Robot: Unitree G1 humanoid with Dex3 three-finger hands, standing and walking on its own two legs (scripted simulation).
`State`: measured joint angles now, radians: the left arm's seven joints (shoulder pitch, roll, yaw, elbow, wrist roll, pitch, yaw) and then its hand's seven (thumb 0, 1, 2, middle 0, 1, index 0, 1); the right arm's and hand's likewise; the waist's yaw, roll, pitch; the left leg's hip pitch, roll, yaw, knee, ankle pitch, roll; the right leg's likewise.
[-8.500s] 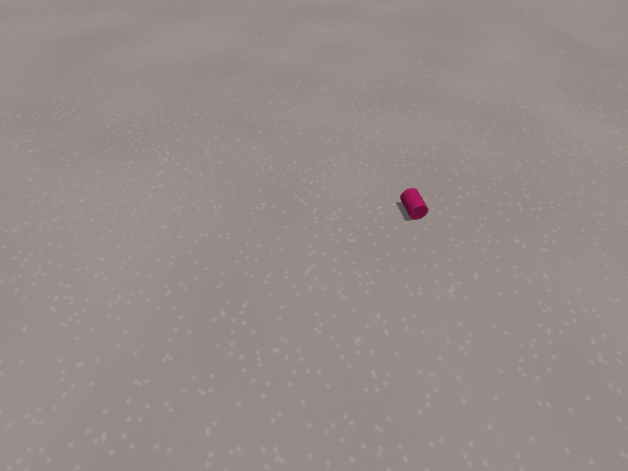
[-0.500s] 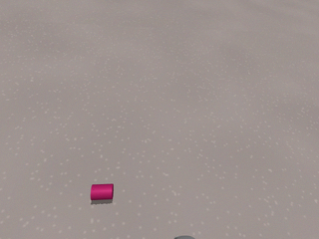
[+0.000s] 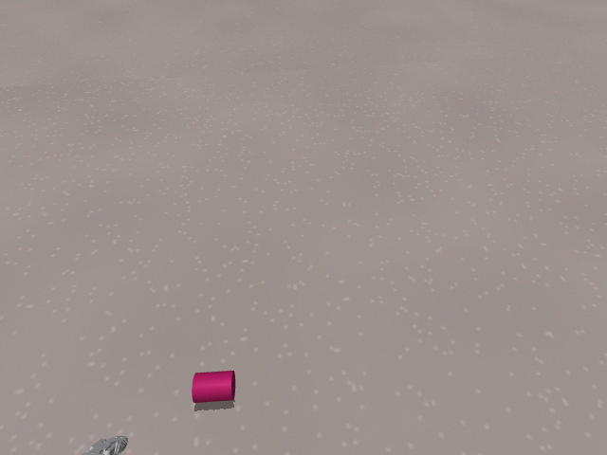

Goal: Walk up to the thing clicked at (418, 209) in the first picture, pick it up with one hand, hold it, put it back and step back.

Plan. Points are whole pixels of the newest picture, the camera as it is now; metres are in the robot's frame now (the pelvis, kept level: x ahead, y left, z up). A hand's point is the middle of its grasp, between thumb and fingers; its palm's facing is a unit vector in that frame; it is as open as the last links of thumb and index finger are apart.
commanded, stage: stand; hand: left
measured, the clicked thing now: (214, 386) +0.45 +0.28 -0.73
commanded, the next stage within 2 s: none
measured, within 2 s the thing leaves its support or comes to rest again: neither
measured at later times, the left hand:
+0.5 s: hand out of the picture +0.08 +0.26 -0.15, palm faces -0.04 -0.94 -0.34, open 7.4 cm
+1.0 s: hand out of the picture +0.10 +0.25 -0.15, palm faces -0.04 -0.94 -0.33, open 7.4 cm
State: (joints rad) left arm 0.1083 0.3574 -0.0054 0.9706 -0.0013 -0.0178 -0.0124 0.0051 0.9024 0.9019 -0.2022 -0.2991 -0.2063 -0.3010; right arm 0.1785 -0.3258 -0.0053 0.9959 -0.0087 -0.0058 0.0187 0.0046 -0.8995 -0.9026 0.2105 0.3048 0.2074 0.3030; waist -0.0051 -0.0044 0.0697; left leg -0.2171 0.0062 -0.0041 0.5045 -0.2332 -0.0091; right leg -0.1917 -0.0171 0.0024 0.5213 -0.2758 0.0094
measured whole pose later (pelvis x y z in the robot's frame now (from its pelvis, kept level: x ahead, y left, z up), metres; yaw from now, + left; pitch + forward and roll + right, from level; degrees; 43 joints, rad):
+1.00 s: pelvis +0.01 +0.00 +0.01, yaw +0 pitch -2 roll +0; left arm 0.09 0.35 0.00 1.14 0.01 -0.02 -0.01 0.00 0.90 0.90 -0.20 -0.30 -0.21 -0.30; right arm 0.08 -0.34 0.00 1.15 -0.01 -0.01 0.01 0.00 -0.90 -0.90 0.21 0.30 0.20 0.30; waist -0.01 -0.01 0.05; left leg -0.13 0.02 0.00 0.31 -0.15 -0.01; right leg -0.10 -0.01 0.00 0.31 -0.18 0.01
